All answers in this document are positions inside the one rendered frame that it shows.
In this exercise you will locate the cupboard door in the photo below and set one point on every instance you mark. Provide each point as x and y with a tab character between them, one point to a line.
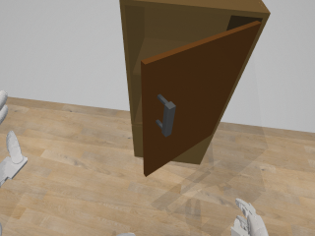
198	78

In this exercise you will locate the robot left hand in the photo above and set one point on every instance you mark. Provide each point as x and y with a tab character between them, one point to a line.
10	166

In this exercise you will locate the robot right hand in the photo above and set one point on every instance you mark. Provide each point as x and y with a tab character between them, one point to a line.
253	226

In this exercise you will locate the handle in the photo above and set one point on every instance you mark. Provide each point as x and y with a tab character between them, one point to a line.
168	116

